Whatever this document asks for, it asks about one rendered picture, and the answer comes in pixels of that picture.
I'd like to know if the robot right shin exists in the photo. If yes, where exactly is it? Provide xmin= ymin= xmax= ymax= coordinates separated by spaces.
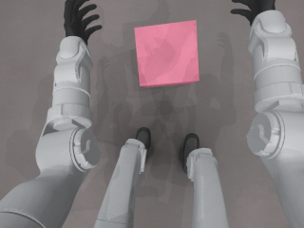
xmin=186 ymin=148 xmax=219 ymax=170

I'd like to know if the robot shin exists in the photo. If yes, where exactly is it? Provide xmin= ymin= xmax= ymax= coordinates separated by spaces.
xmin=120 ymin=139 xmax=146 ymax=154
xmin=186 ymin=148 xmax=219 ymax=170

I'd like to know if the robot right hand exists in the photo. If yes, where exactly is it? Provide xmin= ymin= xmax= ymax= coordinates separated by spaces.
xmin=230 ymin=0 xmax=276 ymax=26

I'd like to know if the robot left hand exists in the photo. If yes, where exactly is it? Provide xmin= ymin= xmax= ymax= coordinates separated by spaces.
xmin=64 ymin=0 xmax=102 ymax=45

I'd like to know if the carton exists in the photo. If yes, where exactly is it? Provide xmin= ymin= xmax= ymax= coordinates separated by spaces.
xmin=134 ymin=20 xmax=200 ymax=87

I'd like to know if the left robot forearm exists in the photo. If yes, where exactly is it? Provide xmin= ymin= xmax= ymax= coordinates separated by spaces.
xmin=35 ymin=36 xmax=93 ymax=164

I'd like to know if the right robot upper arm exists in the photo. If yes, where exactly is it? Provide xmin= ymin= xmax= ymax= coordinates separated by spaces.
xmin=246 ymin=109 xmax=304 ymax=228

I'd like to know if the robot left shin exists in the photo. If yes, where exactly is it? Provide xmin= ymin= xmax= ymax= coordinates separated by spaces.
xmin=120 ymin=139 xmax=146 ymax=154

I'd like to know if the left robot upper arm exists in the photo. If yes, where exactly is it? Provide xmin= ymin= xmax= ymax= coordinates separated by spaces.
xmin=0 ymin=127 xmax=101 ymax=228

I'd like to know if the right robot forearm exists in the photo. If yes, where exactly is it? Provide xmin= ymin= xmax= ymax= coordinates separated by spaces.
xmin=247 ymin=9 xmax=304 ymax=113

